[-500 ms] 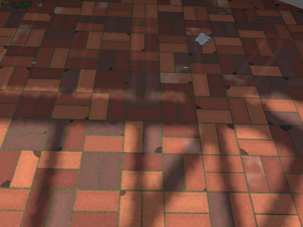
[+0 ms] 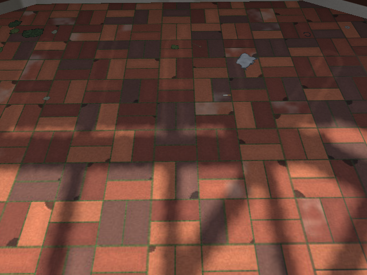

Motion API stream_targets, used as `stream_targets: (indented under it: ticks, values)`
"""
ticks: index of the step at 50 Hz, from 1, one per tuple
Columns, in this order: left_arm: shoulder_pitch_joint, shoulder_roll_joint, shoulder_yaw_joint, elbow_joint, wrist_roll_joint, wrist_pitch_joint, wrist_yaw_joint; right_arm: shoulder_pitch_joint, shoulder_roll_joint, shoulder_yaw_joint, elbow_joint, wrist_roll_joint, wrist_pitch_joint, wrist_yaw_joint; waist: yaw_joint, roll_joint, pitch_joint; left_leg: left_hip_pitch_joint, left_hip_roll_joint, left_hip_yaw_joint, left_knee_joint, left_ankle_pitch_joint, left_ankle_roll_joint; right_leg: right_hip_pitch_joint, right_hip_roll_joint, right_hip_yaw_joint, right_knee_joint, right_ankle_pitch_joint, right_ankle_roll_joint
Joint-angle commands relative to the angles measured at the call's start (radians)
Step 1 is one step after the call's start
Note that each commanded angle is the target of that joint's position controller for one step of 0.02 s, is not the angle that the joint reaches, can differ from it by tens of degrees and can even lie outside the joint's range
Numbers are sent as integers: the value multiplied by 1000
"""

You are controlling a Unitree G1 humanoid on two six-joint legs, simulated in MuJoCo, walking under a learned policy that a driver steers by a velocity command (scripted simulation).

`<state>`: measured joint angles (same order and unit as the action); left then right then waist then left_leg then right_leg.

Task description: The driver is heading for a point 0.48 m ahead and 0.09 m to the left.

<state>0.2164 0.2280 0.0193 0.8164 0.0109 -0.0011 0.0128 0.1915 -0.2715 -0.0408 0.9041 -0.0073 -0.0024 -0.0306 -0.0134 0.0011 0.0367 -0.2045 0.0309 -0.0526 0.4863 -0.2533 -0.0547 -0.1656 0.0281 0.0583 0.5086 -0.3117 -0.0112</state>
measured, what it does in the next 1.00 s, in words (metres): walks ahead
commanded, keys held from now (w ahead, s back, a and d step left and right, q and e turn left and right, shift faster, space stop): no key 0.44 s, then w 0.56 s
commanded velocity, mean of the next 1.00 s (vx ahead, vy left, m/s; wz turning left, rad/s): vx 0.17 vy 0.00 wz -0.01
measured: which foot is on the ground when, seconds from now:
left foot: down 0.00-1.00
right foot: down 0.00-0.66, up 0.68-1.00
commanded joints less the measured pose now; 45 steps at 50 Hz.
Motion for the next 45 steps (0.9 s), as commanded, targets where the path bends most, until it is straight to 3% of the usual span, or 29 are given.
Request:
stream_targets:
  ticks: [1, 22, 23, 25, 27, 28, 29, 31, 32, 33, 34, 35, 36, 37, 38, 40, 41, 43, 45]
  values:
    - [3, 126, 30, -32, -2, -14, 3, -5, -107, -22, -19, 2, -8, -7, 3, -13, -26, 48, 11, -6, -41, 177, 8, -49, -70, 69, -116, 209, -24]
    - [55, 116, 16, 117, -8, -12, 14, 26, -88, -12, 133, 7, 3, -20, 4, -5, 1, 40, -2, 7, -57, 165, 21, -52, -39, 21, -121, 191, -7]
    - [72, 112, 15, 131, -9, -10, 17, 43, -75, -9, 145, 7, 4, -20, 4, -14, -20, 45, -18, 26, -51, 76, 22, -45, -32, 17, -133, 85, -11]
    - [79, 153, 28, 135, -20, -4, 23, 33, -68, -9, 145, 17, 4, -21, 16, -63, 27, -38, -74, 84, 34, -208, 38, -85, -49, 69, -176, -305, -57]
    - [120, 200, 42, 136, -29, -12, 23, -13, -50, -3, 114, 19, -20, -12, 42, -158, 100, -177, -80, 107, 175, -253, 54, -103, -182, 263, -289, -549, -140]
    - [133, 224, 52, 140, -33, -22, 22, -25, -32, 2, 101, 24, -39, -3, 46, -201, 127, -200, -52, 88, 257, -206, 67, -126, -264, 380, -339, -574, -190]
    - [119, 220, 53, 135, -35, -31, 22, -21, -31, 2, 97, 30, -56, 8, 34, -201, 150, -220, -20, 61, 287, -195, 87, -140, -305, 431, -357, -539, -217]
    - [45, 195, 48, 110, -43, -39, 18, 40, -28, 1, 112, 40, -83, 26, -20, -176, 149, -135, -2, 64, 144, -204, 128, -158, -282, 357, -313, -419, -189]
    - [-8, 184, 44, 92, -49, -38, 15, 129, -30, -5, 151, 40, -91, 31, -68, -143, 125, 38, -23, 84, 2, -116, 137, -230, -219, 262, -256, -338, -148]
    - [-33, 154, 36, 75, -43, -40, 12, 215, -53, -17, 192, 29, -93, 33, -92, -71, 89, 176, -22, 37, -53, -43, 126, -288, -141, 160, -121, -208, -107]
    - [-45, 82, 16, 55, -31, -50, 8, 333, -132, -38, 215, 24, -94, 31, -120, 157, 24, 304, 156, -258, -200, -182, 182, -400, -21, -13, 205, -116, -36]
    - [-51, 84, 20, 14, -42, -68, 16, 413, -229, -54, 224, 14, -104, 47, -124, 328, 7, 354, 343, -655, -343, -302, 314, -557, 49, -26, 445, -263, -16]
    - [-33, 130, 31, 24, -61, -81, 13, 318, -156, -29, 198, 6, -117, 49, -70, 184, 64, 301, 367, -665, -344, -337, 331, -618, -19, 53, 600, -239, -33]
    - [-10, 130, 32, 40, -67, -92, 2, 251, -102, -16, 169, 13, -124, 49, -42, 127, 106, 279, 322, -541, -340, -306, 298, -649, -62, 62, 639, -130, -53]
    - [0, 126, 35, 55, -57, -100, -4, 214, -95, -13, 151, 16, -125, 51, -27, 104, 101, 280, 276, -434, -345, -232, 261, -652, -94, 37, 623, -40, -62]
    - [-49, 142, 49, 48, -36, -105, -14, 221, -51, 4, 146, 13, -115, 51, -32, 95, 84, 287, 210, -263, -352, 20, 213, -626, -133, 2, 548, 80, -54]
    - [-57, 125, 48, 47, -33, -104, -21, 252, -40, 8, 152, 9, -108, 47, -37, 108, 65, 293, 188, -206, -350, 131, 209, -607, -132, -23, 521, 114, -42]
    - [-105, 90, 41, 28, -31, -97, -29, 291, -58, 9, 156, 7, -97, 34, -47, 95, 56, 295, 173, -137, -350, 288, 222, -609, -127, -58, 448, 160, -12]
    - [-198, 62, 28, -11, -32, -94, -31, 289, -83, 7, 145, 3, -88, 21, -59, 76, 77, 241, 161, -92, -370, 320, 227, -582, -115, -78, 309, 218, 11]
